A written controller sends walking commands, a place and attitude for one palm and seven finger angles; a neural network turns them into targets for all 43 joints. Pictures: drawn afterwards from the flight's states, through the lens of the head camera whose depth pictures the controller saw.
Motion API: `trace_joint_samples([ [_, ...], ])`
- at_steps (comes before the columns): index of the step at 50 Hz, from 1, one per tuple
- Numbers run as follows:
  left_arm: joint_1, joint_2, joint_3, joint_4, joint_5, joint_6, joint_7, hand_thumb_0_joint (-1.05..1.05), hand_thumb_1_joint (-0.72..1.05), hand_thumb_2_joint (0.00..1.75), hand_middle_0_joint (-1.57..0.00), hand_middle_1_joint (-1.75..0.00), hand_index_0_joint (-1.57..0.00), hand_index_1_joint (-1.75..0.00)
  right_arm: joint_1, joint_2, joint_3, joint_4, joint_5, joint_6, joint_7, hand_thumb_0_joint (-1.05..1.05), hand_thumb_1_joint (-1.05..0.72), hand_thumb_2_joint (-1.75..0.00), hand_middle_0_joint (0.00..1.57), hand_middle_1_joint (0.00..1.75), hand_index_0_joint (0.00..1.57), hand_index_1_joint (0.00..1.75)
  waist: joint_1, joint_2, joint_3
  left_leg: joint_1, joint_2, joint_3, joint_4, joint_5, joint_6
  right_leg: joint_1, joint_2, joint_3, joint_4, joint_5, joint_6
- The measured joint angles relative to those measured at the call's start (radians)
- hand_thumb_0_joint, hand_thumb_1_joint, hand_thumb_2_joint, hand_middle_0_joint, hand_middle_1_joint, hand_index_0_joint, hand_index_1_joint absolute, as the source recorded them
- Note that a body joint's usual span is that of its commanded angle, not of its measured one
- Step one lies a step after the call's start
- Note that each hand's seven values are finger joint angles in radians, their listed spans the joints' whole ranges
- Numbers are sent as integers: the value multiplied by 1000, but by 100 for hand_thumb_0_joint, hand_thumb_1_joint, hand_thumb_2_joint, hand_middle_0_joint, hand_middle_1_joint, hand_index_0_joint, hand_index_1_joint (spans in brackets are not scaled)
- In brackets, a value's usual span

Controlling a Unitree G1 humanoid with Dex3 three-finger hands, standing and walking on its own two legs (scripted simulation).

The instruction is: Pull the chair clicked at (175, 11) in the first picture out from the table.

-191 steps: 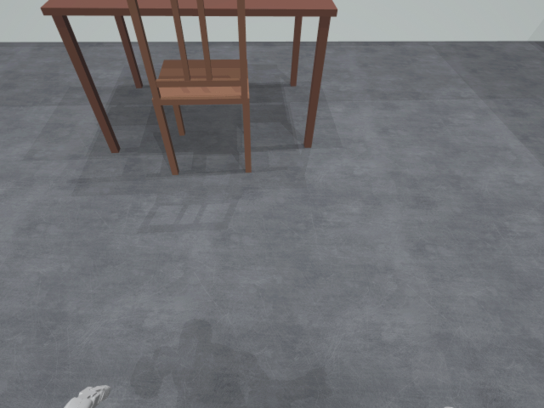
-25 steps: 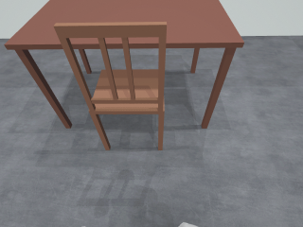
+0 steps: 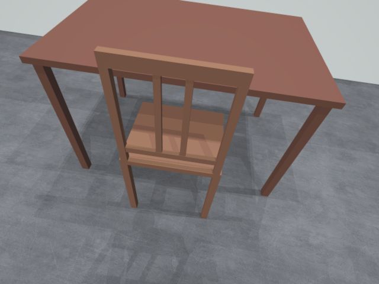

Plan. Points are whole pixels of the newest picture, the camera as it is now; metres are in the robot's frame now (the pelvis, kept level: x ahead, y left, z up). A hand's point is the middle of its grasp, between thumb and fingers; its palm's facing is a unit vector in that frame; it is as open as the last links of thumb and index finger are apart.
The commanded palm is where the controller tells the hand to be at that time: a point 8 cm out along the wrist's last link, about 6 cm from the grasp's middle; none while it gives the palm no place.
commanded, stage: take the last steps up to it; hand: left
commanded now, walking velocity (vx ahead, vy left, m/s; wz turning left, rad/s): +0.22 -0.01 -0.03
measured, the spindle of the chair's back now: (158, 118) +0.60 +0.16 -0.06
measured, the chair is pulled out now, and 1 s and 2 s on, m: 0.00 0.00 0.00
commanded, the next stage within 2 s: come to a stop and stand still in 0.22 s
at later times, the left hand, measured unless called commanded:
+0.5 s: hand (139, 249) +0.22 +0.14 -0.16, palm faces -0.01 -0.98 -0.22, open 7.3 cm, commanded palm none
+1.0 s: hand out of the picture +0.10 +0.24 -0.16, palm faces +0.04 -0.96 -0.27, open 7.3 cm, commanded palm none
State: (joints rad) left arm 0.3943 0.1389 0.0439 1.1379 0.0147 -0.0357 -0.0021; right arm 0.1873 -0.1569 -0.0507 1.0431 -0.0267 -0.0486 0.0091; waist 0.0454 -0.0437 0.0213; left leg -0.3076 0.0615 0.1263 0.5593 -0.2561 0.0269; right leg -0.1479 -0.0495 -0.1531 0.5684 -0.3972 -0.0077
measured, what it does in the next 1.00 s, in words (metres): steps on the spot: right foot, then left foot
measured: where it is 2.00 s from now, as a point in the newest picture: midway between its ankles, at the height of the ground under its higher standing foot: outside the picture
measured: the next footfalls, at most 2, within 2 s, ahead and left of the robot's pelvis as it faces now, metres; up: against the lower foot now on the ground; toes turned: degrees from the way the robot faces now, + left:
right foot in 0.40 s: +0.21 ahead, -0.12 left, +0.00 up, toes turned -7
left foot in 0.84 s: +0.11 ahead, +0.14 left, +0.00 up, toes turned +2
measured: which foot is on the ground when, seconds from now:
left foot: down 0.00-0.42, up 0.44-0.82, down 0.84-1.00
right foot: up 0.00-0.38, down 0.40-0.88, up 0.90-1.00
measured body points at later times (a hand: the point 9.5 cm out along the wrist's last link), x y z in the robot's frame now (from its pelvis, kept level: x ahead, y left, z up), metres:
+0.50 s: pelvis +0.13 -0.02 +0.00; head +0.15 -0.05 +0.45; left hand +0.22 +0.19 -0.14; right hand +0.07 -0.23 -0.17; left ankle +0.04 +0.10 -0.70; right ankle +0.17 -0.11 -0.73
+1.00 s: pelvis +0.08 +0.03 +0.00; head +0.05 +0.02 +0.45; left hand +0.09 +0.29 -0.14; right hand +0.13 -0.20 -0.15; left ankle +0.08 +0.13 -0.73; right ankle +0.12 -0.08 -0.70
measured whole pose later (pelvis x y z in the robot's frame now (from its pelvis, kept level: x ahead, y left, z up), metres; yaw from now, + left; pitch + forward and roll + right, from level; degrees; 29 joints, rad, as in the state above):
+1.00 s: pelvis +0.08 +0.03 +0.00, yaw -1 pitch -3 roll +1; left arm 0.34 0.21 0.04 1.01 0.03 0.05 0.01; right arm 0.29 -0.20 -0.02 0.94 -0.04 0.02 -0.01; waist 0.01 0.02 -0.03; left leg -0.19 -0.03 0.09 0.54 -0.31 0.05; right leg -0.42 -0.02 -0.02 0.87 -0.36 -0.03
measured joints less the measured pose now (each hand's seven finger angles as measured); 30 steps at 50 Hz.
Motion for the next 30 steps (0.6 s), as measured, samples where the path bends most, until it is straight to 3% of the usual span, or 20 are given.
trace_joint_samples([
  [2,-9,9,1,6,2,14,2,1,91,90,-20,-30,-20,-30,5,15,11,-11,-2,-12,-9,0,-92,-90,20,29,20,30,-5,-11,11,27,-11,19,2,-24,13,-94,-3,42,245,-77,-13],
  [4,-28,16,5,6,4,19,1,1,91,90,-20,-30,-20,-30,20,23,7,-15,5,-22,-31,-1,-93,-90,20,29,20,30,-18,-12,16,71,-22,32,-46,-20,15,-184,-7,64,422,-57,-18],
  [8,-93,35,14,-23,4,19,2,1,91,90,-20,-30,-20,-30,64,17,17,11,8,-27,-44,-1,-95,-90,20,30,20,30,-29,-11,23,157,-49,44,-159,7,22,-307,-28,87,512,41,-1],
  [12,-162,48,17,-62,4,24,5,1,92,90,-20,-30,-20,-30,120,29,29,51,7,-17,-42,-1,-94,-90,20,30,20,30,-37,-5,25,216,-66,37,-221,9,17,-345,-41,96,416,91,10],
  [18,-235,37,7,-98,3,24,8,1,92,90,-20,-30,-20,-30,177,46,31,92,-1,7,-35,0,-92,-90,20,30,20,30,-69,24,37,264,-61,30,-184,-60,-11,-270,-24,75,138,110,-7],
  [20,-243,32,0,-106,3,9,10,1,92,90,-20,-30,-20,-30,195,48,32,103,4,15,-35,0,-91,-90,20,30,20,30,-75,31,37,259,-54,29,-113,-115,-28,-204,-12,64,14,239,-7],
  [24,-262,-8,-24,-95,-2,-11,25,1,92,90,-20,-30,-20,-30,167,32,21,113,27,48,-44,0,-91,-90,20,30,20,30,-92,89,47,149,-27,-49,156,-269,-46,-169,19,29,22,154,-47],
  [30,-289,-20,-15,-118,-2,17,48,-1,94,90,-20,-30,-20,-30,72,18,1,69,30,91,-45,0,-91,-90,20,29,20,30,-67,73,58,-14,-37,-95,350,-264,-64,-145,5,29,-53,197,-54],
])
